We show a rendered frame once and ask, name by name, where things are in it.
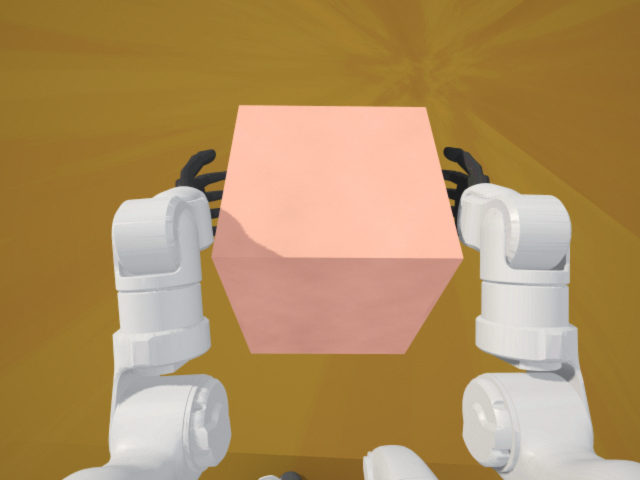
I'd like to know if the carton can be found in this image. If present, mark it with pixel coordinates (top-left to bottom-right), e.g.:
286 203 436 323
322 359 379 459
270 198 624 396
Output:
211 105 464 354

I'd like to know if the robot left forearm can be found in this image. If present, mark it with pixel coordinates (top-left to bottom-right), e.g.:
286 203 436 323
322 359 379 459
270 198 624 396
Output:
109 186 214 456

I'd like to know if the right robot upper arm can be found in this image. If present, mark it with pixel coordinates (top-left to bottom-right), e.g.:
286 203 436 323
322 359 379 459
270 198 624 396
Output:
462 372 640 480

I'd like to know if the left robot upper arm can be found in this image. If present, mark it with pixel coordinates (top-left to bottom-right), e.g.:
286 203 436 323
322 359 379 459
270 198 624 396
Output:
63 374 231 480

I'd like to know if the robot right forearm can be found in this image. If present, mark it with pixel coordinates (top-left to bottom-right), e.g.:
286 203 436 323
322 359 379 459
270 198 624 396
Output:
457 183 594 442

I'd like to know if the right robot hand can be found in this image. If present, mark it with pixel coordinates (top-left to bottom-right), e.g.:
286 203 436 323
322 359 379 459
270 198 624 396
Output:
442 147 490 236

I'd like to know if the left robot hand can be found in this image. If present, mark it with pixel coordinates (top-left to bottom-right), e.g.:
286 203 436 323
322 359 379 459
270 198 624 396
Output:
175 149 227 236

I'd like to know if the robot right thigh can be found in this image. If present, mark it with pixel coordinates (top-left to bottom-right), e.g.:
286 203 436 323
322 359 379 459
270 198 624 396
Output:
363 445 438 480

